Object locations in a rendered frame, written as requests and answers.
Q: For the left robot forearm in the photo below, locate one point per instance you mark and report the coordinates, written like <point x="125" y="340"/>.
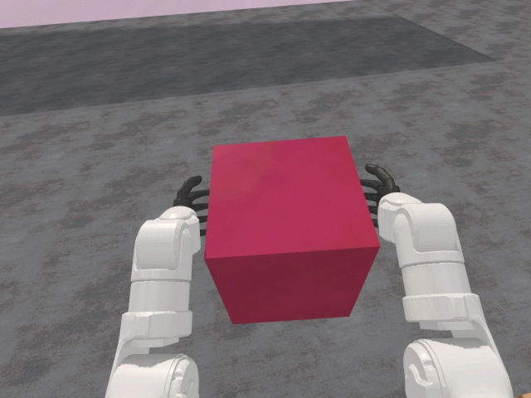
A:
<point x="159" y="296"/>

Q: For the robot right upper arm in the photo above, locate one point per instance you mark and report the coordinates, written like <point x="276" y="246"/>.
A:
<point x="461" y="367"/>

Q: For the robot left upper arm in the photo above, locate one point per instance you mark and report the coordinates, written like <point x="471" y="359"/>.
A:
<point x="155" y="376"/>

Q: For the right robot forearm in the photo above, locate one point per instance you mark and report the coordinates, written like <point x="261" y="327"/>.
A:
<point x="437" y="288"/>

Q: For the right robot hand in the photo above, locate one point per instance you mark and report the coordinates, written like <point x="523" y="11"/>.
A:
<point x="386" y="186"/>

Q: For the carton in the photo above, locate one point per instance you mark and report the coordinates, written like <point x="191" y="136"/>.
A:
<point x="289" y="233"/>

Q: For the left robot hand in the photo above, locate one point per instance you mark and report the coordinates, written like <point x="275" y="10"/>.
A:
<point x="185" y="198"/>

